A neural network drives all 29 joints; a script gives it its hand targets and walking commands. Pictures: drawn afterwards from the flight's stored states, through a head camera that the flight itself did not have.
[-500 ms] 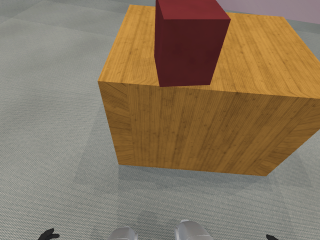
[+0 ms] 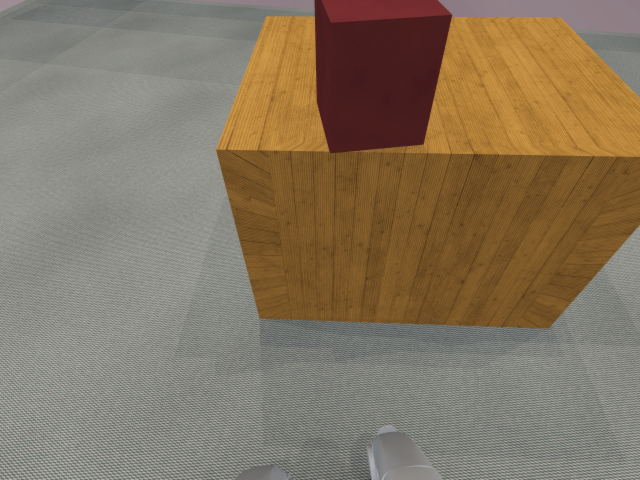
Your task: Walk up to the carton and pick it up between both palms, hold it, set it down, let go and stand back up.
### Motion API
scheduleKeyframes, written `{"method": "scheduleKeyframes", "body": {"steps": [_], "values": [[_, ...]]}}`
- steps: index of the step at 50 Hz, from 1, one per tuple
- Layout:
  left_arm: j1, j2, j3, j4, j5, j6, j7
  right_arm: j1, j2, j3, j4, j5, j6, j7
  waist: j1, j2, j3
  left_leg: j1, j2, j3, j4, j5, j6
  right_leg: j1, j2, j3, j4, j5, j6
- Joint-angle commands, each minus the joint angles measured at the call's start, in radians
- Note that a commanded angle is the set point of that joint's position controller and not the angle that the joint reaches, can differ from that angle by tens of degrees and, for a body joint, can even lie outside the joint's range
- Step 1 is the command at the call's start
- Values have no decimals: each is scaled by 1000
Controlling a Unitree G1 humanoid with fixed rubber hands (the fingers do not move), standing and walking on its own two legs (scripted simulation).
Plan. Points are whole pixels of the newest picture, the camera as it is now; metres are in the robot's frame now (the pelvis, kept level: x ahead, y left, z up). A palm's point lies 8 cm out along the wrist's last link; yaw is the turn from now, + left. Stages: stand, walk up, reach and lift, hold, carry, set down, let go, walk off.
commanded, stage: walk up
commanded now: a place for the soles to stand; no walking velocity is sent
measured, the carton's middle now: (371, 66) +0.83 -0.10 +0.11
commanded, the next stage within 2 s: none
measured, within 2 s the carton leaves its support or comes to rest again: neither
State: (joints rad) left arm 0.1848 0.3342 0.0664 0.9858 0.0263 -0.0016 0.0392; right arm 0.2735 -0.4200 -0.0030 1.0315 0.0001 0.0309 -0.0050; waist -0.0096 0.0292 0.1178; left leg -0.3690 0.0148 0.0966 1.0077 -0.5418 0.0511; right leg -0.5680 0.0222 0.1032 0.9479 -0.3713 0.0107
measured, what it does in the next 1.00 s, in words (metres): steps on the spot: right foot, then right foot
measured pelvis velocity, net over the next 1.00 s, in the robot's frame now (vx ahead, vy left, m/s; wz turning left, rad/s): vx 0.06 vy -0.02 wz -0.03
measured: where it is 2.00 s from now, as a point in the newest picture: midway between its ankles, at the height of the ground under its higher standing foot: outside the picture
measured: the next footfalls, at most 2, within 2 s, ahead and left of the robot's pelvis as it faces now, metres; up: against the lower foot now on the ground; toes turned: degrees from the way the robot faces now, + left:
right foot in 0.16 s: +0.07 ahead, -0.16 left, +0.00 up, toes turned +3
right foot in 0.88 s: +0.17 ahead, -0.13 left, +0.00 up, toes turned +0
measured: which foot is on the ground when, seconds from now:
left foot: down 0.00-1.00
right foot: up 0.00-0.14, down 0.16-0.52, up 0.54-0.86, down 0.88-1.00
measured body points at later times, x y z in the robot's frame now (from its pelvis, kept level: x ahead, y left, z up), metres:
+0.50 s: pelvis +0.02 +0.01 +0.01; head +0.04 +0.01 +0.46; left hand +0.08 +0.33 -0.11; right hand +0.13 -0.30 -0.10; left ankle +0.02 +0.09 -0.68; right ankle +0.03 -0.16 -0.68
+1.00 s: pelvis +0.06 -0.02 +0.02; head +0.08 -0.03 +0.47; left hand +0.16 +0.28 -0.10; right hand +0.13 -0.33 -0.11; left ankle +0.04 +0.08 -0.66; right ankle +0.13 -0.13 -0.68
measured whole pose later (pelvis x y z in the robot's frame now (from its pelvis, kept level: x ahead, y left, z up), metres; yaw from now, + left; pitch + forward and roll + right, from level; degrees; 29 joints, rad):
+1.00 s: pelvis +0.06 -0.02 +0.02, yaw -2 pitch -5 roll +1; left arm 0.17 0.34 0.07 0.97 0.03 -0.04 0.02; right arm 0.18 -0.37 0.00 0.95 0.00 0.01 -0.01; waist -0.02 -0.01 0.13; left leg -0.33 0.03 0.09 1.01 -0.57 0.03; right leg -0.43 0.03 0.02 0.86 -0.34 -0.03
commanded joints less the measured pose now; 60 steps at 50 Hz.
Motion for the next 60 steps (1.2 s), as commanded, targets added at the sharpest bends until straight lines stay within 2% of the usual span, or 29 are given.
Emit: {"method": "scheduleKeyframes", "body": {"steps": [1,2,6,9,12,15,17,19,22,23,24,25,28,30,31,37,40,41,42,43,44,45,48,52,54,55,57,58,60], "values": [[41,274,90,7,-15,-25,-28,-207,-278,-112,-104,-68,-69,-4,58,107,74,-308,273,-418,-725,-360,106,209,-28,-80,69,-76,-11],[6,271,85,-4,-21,-21,-30,-195,-262,-105,-88,-49,-71,-5,39,75,117,-295,293,-465,-745,-356,95,152,-12,-66,87,-57,-19],[53,260,63,10,-23,-41,-25,-161,-261,-107,-101,-45,-55,6,34,192,16,-90,241,-340,-658,-288,105,171,-25,-126,-163,-92,-26],[32,249,46,-4,-10,-54,-16,-76,-269,-130,-103,-44,-53,3,-9,224,-43,68,253,-358,-570,-73,100,147,-15,-105,-253,-98,-51],[54,256,41,6,-1,-71,-4,-48,-254,-131,-106,-22,-59,-1,-16,121,-132,160,262,-346,-432,189,117,175,-19,-89,-226,59,-69],[88,297,45,7,-10,-87,8,-144,-192,-104,-148,-11,-61,-5,17,-9,-66,-80,110,-140,-177,401,42,292,-114,175,-291,268,-148],[134,387,67,10,-21,-84,7,-136,-166,-95,-162,-6,-61,-11,40,-201,-90,-235,-7,-91,15,145,-11,393,-285,509,-407,200,-303],[81,388,63,-7,-11,-83,0,-188,-188,-105,-180,-21,-66,0,32,-231,-31,-256,16,-148,11,-130,7,330,-341,613,-483,164,-326],[-37,338,44,-55,-16,-73,-1,-29,-194,-121,-109,-15,-88,7,-71,-194,-50,35,24,-152,-258,19,17,79,-248,427,-379,99,-240],[-100,268,26,-63,-22,-67,-5,35,-218,-131,-80,-21,-97,5,-115,-80,-47,208,101,-271,-468,-31,18,-62,-123,232,-193,110,-143],[-133,188,10,-71,-18,-68,-3,135,-303,-153,-41,-28,-110,-1,-161,161,-24,314,301,-604,-714,38,30,-209,82,43,137,34,-50],[-111,214,7,-94,-14,-63,11,98,-326,-146,-57,-14,-108,-8,-120,126,-12,341,430,-673,-744,266,41,-290,63,19,170,-191,-22],[-14,248,21,-49,-18,-54,7,26,-278,-137,-67,-12,-107,-26,-61,-4,-58,395,404,-528,-613,807,-8,-201,-4,3,205,-146,-32],[-18,249,22,-76,-20,-49,4,-3,-256,-142,-95,-23,-104,-32,-50,99,-106,460,311,-337,-496,1042,-20,-185,-11,-42,180,-125,-46],[-31,225,16,-82,-20,-51,2,16,-223,-136,-91,-17,-100,-36,-55,114,-77,451,289,-341,-494,1061,-34,-204,-3,-41,199,-134,-56],[-73,214,23,-103,-26,-51,-1,-8,-196,-118,-132,-13,-84,-39,-60,92,-62,276,238,-203,-456,945,29,5,-41,-132,-93,22,-39],[80,216,37,-35,-30,-59,7,-177,-197,-102,-174,11,-72,-32,57,112,-89,76,158,-76,-240,853,26,347,-18,-142,-351,302,-57],[142,260,51,-23,-22,-66,14,-171,-170,-93,-195,23,-72,-31,83,24,-95,-61,111,-57,-103,769,1,487,-25,-40,-324,506,-87],[175,330,78,-21,-22,-69,23,-162,-135,-72,-199,30,-69,-34,111,-156,-129,-215,18,-9,141,535,-28,538,-181,233,-373,572,-192],[154,343,65,-45,-24,-67,27,-125,-108,-68,-201,26,-52,-33,74,-187,-130,-187,-39,-92,205,4,-22,446,-329,549,-483,560,-302],[65,322,58,-68,-20,-65,21,-71,-138,-75,-189,14,-42,-34,15,-89,-110,-124,38,-143,145,-118,-11,344,-365,517,-525,358,-310],[-22,332,43,-92,-14,-59,21,-35,-151,-84,-174,12,-36,-26,-10,-64,-26,-44,29,-152,92,-126,-16,202,-362,513,-539,274,-314],[-120,323,38,-112,-12,-54,15,-9,-138,-89,-136,14,-36,-7,-36,-175,3,79,51,-119,-44,-33,-10,-11,-259,378,-565,89,-235],[-142,305,41,-113,-8,-40,0,48,-160,-97,-81,4,-38,-4,-68,-233,-25,154,32,-101,-272,39,-12,-27,-222,356,-536,-138,-191],[-160,277,36,-107,-11,-28,-5,16,-186,-110,-53,-23,-45,-9,-55,-210,-20,188,52,-128,-404,85,3,-70,-134,255,-424,-95,-127],[-162,235,27,-108,-15,-26,-4,-17,-212,-112,-57,-25,-49,-12,-54,-117,-20,161,118,-236,-490,11,26,-65,-88,212,-335,-46,-93],[-130,225,31,-95,-24,-20,-9,-118,-271,-105,-101,-22,-69,-19,-27,-18,-61,84,361,-500,-681,0,100,-23,50,17,-64,-73,-35],[-117,243,37,-93,-17,-17,-3,-182,-311,-123,-113,-20,-75,-22,-20,75,-4,8,447,-550,-693,107,152,16,5,9,21,-164,-32],[-72,243,42,-73,-20,-28,-12,-236,-252,-101,-124,-23,-85,-21,32,28,-1,-67,392,-432,-624,254,189,150,-29,-36,-18,-97,-36]]}}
